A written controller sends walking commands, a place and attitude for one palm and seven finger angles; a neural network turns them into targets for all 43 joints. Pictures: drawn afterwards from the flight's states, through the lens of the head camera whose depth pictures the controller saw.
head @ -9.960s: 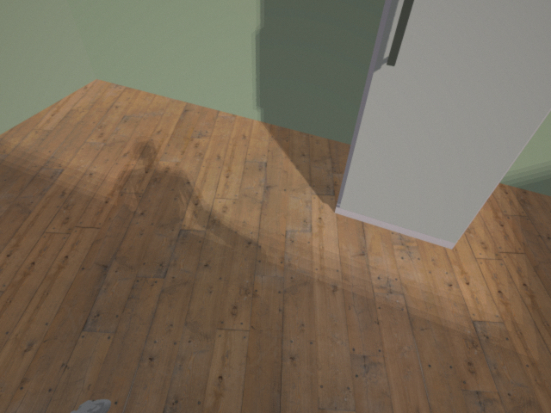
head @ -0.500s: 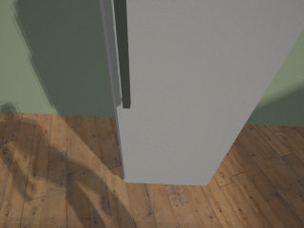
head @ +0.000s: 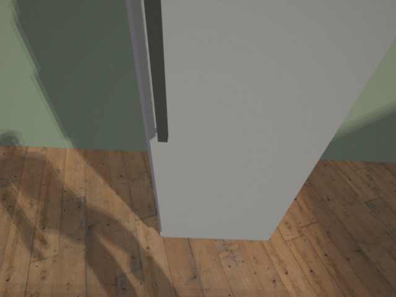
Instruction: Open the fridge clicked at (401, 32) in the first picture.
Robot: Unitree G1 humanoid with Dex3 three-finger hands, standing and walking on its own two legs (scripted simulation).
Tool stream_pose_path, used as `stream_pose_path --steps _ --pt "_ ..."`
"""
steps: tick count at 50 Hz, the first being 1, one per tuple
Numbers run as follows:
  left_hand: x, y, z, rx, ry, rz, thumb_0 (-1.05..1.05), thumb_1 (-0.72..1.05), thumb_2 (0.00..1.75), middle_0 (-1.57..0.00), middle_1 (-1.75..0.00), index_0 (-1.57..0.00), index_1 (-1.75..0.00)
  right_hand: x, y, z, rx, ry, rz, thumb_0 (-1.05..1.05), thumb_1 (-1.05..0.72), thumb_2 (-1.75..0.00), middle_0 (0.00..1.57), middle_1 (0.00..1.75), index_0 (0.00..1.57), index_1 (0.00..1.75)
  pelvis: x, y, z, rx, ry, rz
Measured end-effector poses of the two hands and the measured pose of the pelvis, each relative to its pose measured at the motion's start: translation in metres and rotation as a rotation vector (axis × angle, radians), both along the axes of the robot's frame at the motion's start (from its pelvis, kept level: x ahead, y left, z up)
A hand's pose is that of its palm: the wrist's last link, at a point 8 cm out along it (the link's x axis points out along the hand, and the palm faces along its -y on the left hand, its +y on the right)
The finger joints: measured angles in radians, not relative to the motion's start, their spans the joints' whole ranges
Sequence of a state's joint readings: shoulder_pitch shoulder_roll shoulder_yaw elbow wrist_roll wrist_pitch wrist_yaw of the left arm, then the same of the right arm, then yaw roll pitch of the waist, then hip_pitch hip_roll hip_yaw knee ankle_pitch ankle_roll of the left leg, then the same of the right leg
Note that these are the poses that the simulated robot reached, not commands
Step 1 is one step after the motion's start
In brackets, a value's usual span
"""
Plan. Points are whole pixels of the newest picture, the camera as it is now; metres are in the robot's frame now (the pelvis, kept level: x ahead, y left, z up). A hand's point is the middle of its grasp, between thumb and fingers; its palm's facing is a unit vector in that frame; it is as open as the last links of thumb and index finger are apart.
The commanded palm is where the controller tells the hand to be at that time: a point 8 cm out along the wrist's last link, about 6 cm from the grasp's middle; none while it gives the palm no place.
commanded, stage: look again from close up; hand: left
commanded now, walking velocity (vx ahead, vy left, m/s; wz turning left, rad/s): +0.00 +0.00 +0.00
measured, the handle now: (157, 44) +0.50 +0.12 +0.28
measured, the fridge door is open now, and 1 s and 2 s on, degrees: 0 0 0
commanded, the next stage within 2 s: raise the hand to about handle height in 1.78 s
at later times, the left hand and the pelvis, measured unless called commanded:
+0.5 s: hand out of the picture +0.00 +0.15 -0.18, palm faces +0.02 -0.99 -0.15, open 7.4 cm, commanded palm none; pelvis +0.01 -0.01 +0.00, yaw +0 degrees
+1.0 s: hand out of the picture +0.01 +0.16 -0.17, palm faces +0.01 -0.98 -0.17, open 7.4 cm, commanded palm none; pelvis +0.02 -0.01 +0.00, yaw +0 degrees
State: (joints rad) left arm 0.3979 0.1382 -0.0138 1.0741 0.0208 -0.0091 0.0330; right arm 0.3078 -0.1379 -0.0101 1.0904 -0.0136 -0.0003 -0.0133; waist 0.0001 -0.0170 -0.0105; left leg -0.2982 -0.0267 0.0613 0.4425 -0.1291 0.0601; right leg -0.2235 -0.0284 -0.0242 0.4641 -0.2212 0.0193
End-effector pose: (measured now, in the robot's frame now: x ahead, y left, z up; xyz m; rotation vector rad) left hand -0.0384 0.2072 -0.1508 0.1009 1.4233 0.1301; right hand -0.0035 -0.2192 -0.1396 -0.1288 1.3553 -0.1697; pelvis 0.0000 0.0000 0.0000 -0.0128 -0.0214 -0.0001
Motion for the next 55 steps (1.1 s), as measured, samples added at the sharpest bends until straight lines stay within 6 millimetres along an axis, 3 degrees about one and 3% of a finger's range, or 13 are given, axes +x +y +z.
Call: stream_pose_path --steps 15,41,55 --pt "0.025 -0.002 0.001 0.005 -0.034 -0.016 0.00 0.90 0.90 -0.20 -0.30 -0.20 -0.30 -0.002 0.000 0.000 0.012 0.029 -0.009 0.00 -0.91 -0.90 0.20 0.30 0.20 0.30 0.007 -0.005 0.001 0.000 0.001 0.000" --pt "0.035 0.000 0.005 0.019 -0.017 -0.017 0.00 0.90 0.90 -0.20 -0.30 -0.20 -0.30 0.021 -0.011 0.002 -0.002 0.014 0.011 0.00 -0.91 -0.90 0.20 0.30 0.20 0.30 0.018 -0.009 0.003 0.005 0.002 -0.001" --pt "0.051 0.000 0.007 0.028 -0.030 -0.026 0.00 0.90 0.90 -0.20 -0.30 -0.20 -0.30 0.034 -0.018 0.003 -0.005 0.012 0.019 0.00 -0.91 -0.90 0.20 0.30 0.20 0.30 0.027 -0.013 0.004 0.009 0.003 -0.002"
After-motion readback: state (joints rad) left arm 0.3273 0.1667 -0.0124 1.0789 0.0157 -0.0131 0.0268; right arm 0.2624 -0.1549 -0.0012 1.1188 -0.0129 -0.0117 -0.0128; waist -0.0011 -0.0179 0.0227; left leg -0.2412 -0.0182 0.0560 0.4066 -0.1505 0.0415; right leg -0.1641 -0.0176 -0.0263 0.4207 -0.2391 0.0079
